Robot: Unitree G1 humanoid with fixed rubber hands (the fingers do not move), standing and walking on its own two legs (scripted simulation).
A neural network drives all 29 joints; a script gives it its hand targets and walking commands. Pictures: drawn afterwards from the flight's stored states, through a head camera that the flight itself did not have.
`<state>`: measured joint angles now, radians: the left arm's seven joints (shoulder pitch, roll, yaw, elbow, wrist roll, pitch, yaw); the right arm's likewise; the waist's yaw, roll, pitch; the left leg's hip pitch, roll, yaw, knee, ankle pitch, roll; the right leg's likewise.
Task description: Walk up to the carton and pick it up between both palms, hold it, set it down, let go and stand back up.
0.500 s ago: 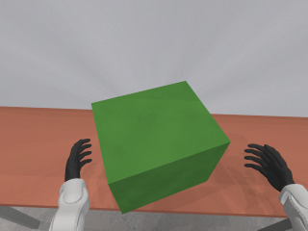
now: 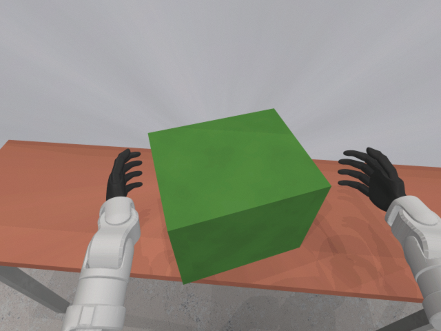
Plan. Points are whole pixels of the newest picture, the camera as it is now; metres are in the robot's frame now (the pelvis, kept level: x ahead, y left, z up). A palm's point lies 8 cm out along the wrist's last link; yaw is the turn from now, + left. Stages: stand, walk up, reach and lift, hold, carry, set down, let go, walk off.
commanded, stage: reach and lift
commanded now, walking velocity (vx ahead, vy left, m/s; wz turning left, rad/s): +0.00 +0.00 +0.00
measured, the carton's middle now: (229, 194) +0.38 +0.02 +0.00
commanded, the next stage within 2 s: none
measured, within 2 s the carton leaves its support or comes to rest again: neither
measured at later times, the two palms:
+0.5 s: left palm (113, 155) +0.36 +0.22 +0.14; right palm (372, 142) +0.41 -0.24 +0.14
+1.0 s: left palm (128, 118) +0.43 +0.21 +0.16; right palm (354, 107) +0.48 -0.22 +0.17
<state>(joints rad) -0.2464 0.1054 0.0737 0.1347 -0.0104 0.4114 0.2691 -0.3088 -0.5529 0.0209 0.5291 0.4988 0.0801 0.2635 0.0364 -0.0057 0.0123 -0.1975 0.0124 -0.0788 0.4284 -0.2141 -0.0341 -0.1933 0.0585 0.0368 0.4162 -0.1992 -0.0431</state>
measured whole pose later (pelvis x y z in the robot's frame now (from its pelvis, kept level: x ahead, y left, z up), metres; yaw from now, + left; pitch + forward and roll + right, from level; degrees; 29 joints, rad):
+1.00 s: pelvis +0.02 +0.00 +0.00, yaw +0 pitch +4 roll +0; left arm -0.87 0.14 0.19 0.54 -0.08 0.59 0.26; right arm -0.93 -0.57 0.04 0.88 0.48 0.31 0.22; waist 0.09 0.02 0.01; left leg -0.26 0.01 -0.08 0.40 -0.21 -0.04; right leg -0.26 0.06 0.04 0.38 -0.20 -0.04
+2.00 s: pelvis +0.03 -0.01 -0.01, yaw +0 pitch +19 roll +0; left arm -0.78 0.14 0.19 1.11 -0.14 -0.18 0.15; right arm -0.88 -0.47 0.21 1.20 0.46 -0.19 0.18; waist 0.13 0.03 -0.18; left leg -0.57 0.01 -0.08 0.44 -0.19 -0.05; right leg -0.58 0.06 0.04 0.46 -0.20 -0.04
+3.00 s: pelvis +0.02 -0.01 -0.01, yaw +0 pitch +18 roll +0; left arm -0.77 0.09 0.21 1.14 -0.14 -0.22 0.18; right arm -0.88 -0.37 0.17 1.23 0.19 -0.20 0.17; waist 0.13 0.03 -0.19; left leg -0.58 0.01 -0.08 0.44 -0.19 -0.05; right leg -0.58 0.06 0.04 0.46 -0.19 -0.04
